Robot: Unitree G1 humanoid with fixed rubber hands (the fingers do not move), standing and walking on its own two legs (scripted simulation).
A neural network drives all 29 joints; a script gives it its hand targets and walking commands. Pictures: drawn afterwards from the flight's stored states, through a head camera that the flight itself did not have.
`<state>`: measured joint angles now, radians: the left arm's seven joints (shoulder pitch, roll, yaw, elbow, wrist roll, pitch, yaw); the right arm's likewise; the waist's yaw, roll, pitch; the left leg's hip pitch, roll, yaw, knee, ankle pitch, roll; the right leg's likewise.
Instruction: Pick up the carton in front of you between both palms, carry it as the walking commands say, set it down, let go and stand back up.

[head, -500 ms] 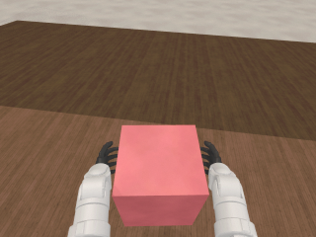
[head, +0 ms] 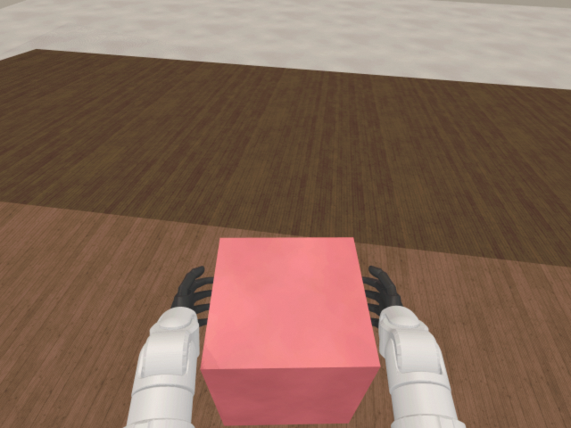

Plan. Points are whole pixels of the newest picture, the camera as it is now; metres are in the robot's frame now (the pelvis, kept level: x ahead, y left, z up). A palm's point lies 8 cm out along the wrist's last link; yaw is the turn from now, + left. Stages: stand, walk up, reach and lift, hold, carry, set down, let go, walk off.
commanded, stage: reach and lift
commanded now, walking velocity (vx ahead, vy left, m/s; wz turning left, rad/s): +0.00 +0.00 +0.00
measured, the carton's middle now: (286, 334) +0.29 +0.00 -0.05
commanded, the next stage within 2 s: hold in 0.10 s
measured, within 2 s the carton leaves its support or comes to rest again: neither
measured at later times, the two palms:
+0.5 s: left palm (180, 321) +0.27 +0.15 +0.04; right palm (394, 320) +0.27 -0.15 +0.04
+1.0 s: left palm (181, 316) +0.27 +0.15 +0.04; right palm (394, 315) +0.27 -0.15 +0.04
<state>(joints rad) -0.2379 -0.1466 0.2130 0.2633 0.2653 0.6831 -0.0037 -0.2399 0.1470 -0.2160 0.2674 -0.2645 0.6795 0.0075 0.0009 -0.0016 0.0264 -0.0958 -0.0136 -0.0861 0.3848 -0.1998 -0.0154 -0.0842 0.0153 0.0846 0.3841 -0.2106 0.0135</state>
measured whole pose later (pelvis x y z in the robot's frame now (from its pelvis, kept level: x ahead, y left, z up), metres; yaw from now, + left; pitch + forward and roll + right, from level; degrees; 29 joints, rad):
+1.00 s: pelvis -0.01 +0.00 +0.00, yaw +0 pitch -7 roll +0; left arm -0.24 -0.15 0.20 0.19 0.26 0.77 -0.01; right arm -0.24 0.15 -0.20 0.20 -0.26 0.76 0.01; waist 0.00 0.00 0.04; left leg -0.06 -0.01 -0.09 0.37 -0.19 -0.02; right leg -0.05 0.02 0.09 0.38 -0.20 0.01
